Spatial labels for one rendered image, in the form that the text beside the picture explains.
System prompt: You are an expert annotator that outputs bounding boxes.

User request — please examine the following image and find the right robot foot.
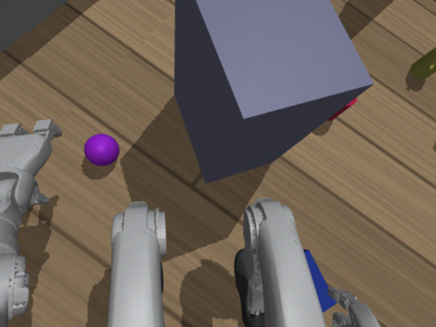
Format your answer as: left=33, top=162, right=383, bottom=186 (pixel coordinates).
left=234, top=249, right=265, bottom=327

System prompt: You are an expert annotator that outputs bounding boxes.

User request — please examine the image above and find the left robot arm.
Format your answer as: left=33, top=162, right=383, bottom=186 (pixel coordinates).
left=0, top=168, right=35, bottom=327

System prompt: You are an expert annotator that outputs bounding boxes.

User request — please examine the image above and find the right robot hand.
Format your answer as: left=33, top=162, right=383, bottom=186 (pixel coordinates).
left=327, top=287, right=381, bottom=327

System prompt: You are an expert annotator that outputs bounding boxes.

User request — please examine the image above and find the left robot hand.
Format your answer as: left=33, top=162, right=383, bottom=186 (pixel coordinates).
left=0, top=119, right=62, bottom=205

